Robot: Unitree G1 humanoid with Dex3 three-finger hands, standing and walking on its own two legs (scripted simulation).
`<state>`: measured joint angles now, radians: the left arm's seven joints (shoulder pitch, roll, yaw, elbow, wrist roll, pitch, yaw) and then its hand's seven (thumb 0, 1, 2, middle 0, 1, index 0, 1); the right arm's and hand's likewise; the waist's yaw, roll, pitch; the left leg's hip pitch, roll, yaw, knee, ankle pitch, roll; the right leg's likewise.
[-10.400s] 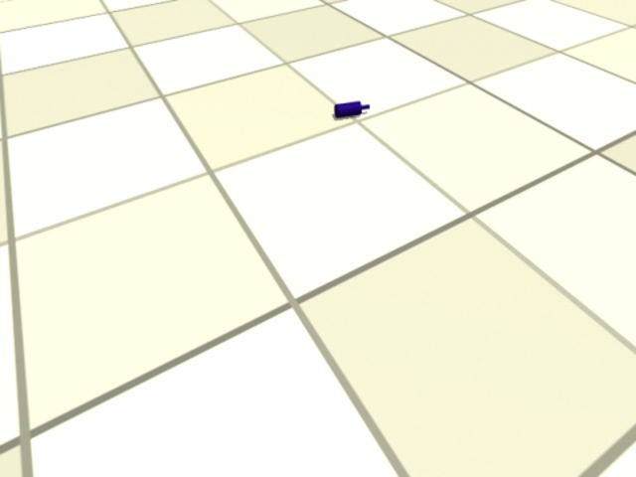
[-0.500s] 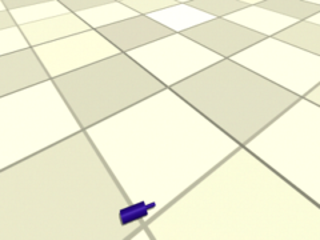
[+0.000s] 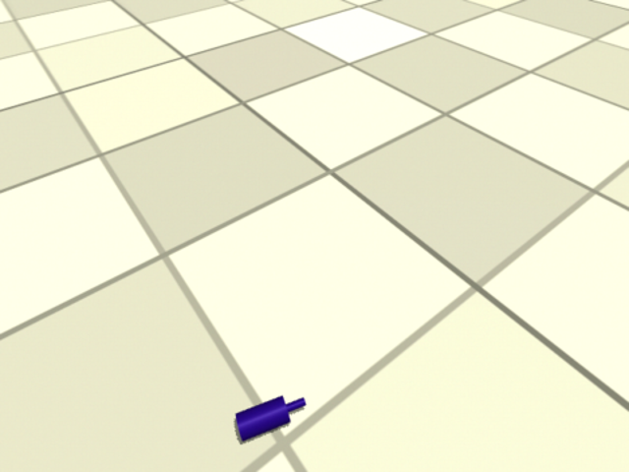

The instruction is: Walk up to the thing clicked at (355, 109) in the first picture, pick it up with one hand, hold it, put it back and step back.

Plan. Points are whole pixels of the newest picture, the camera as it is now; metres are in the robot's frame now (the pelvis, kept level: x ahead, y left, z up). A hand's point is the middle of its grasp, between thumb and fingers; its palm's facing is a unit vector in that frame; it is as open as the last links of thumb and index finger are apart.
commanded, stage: stand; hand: left
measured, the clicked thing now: (272, 414) +0.42 +0.17 -0.74
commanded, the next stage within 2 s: walk up in 0.82 s
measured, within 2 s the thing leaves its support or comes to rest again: neither
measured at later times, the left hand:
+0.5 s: hand out of the picture +0.07 +0.25 -0.16, palm faces -0.03 -0.94 -0.34, open 7.4 cm
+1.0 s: hand out of the picture +0.07 +0.27 -0.16, palm faces +0.01 -0.93 -0.37, open 7.4 cm
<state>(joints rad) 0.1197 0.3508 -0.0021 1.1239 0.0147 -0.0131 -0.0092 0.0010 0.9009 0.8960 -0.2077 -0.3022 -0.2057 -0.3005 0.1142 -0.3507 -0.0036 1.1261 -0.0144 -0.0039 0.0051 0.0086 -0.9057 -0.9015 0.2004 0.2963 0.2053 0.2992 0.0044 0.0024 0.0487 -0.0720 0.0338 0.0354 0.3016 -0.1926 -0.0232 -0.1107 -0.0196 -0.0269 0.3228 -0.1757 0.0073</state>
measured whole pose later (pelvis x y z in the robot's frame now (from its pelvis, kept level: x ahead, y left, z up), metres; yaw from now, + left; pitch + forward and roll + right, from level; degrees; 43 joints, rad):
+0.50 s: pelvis +0.00 +0.00 +0.00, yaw +0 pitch -2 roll +0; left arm 0.12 0.35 0.00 1.12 0.01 -0.01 -0.01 0.00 0.90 0.90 -0.21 -0.30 -0.21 -0.30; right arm 0.11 -0.35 0.00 1.13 -0.01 0.00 0.01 0.01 -0.91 -0.90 0.20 0.30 0.21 0.30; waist 0.00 0.00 0.05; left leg -0.07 0.04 0.04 0.30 -0.19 -0.02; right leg -0.11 -0.02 -0.03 0.32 -0.17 0.01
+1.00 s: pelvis -0.03 +0.00 -0.01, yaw +0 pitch -2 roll +0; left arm 0.07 0.38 0.05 1.03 0.00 0.03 0.00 0.00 0.90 0.90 -0.21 -0.30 -0.21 -0.30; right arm 0.06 -0.38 -0.04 1.05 0.01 0.04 0.00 0.01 -0.90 -0.90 0.20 0.30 0.21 0.30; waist 0.01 0.00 0.14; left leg -0.22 0.04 0.03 0.50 -0.25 -0.01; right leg -0.24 -0.02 -0.03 0.50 -0.22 0.00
